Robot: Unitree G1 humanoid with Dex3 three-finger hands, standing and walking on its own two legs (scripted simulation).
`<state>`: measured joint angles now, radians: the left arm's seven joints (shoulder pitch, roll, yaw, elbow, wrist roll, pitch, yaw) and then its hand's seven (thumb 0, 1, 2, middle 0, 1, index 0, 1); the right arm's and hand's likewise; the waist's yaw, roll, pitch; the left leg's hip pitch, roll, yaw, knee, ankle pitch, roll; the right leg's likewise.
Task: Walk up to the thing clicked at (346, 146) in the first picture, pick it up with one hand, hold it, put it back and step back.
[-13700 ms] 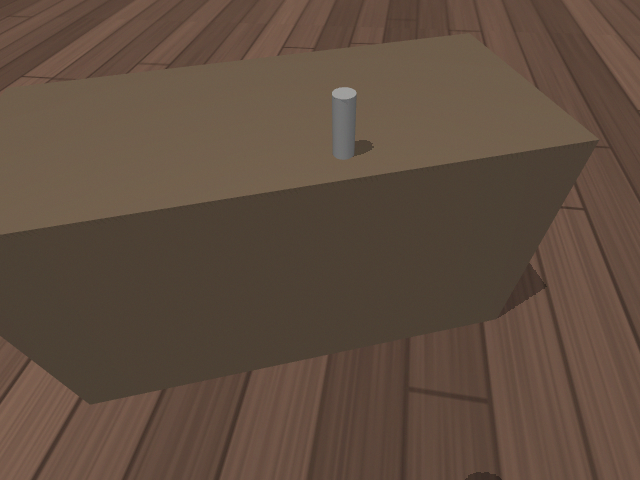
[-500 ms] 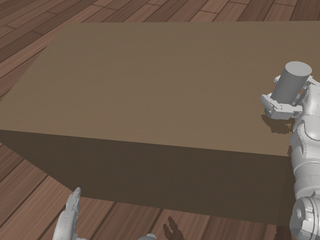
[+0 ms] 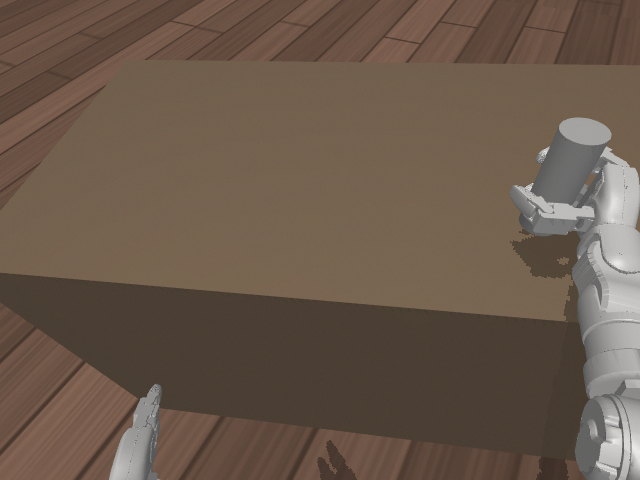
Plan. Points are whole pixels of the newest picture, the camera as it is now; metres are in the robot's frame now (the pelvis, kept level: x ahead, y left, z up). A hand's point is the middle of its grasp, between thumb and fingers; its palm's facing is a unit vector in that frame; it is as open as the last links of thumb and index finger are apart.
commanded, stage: settle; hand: right
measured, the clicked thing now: (558, 182) +0.45 -0.20 +0.14
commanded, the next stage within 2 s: lift in 0.24 s
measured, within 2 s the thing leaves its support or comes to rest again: neither
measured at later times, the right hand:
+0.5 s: hand (556, 178) +0.45 -0.20 +0.15, palm faces +0.19 +0.98 +0.00, open 7.6 cm
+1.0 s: hand (599, 150) +0.40 -0.19 +0.23, palm faces +0.18 +0.98 -0.02, open 7.6 cm
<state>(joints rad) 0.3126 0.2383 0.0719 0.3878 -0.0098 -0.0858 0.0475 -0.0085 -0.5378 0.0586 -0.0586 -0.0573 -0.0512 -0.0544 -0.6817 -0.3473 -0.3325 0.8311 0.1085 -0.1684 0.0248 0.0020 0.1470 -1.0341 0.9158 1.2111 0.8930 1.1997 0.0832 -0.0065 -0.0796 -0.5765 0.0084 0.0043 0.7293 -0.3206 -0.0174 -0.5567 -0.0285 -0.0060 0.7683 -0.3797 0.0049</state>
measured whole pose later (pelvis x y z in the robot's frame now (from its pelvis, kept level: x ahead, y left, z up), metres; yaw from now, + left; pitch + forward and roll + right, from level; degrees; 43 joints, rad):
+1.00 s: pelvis +0.00 +0.00 +0.02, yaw +0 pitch +2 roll +0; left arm 0.29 0.24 0.09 0.53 -0.04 -0.09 0.06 -0.01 -0.52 0.04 -0.05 -0.06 -0.05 -0.05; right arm -0.54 -0.29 -0.27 0.34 0.18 0.22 0.02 0.00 0.16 -1.07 0.91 1.23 0.89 1.21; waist 0.00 -0.06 -0.08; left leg -0.35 0.02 0.00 0.59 -0.28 -0.02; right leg -0.32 -0.01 -0.01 0.60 -0.32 0.01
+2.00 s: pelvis -0.01 +0.01 +0.02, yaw -2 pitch -2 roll +0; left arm 0.25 0.25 0.10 0.63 -0.05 -0.20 0.05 -0.01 -0.53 0.05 -0.05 -0.05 -0.04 -0.05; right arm -0.50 -0.30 -0.31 -0.06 0.22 0.65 0.02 0.00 0.16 -1.07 0.91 1.23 0.89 1.22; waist -0.01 -0.09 -0.07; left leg -0.25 0.03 0.03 0.54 -0.25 -0.01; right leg -0.22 -0.01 0.02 0.53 -0.27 0.01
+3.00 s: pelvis -0.01 +0.01 +0.02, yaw -2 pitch -3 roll +0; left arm 0.23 0.26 0.07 0.69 -0.04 -0.23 0.05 -0.01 -0.54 0.05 -0.05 -0.05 -0.05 -0.05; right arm -0.51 -0.31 -0.32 -0.12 0.25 0.78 0.05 0.00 0.16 -1.08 0.91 1.24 0.89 1.23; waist -0.02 -0.10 -0.08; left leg -0.24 0.03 0.04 0.54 -0.25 -0.01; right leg -0.21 0.00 0.02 0.53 -0.27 0.01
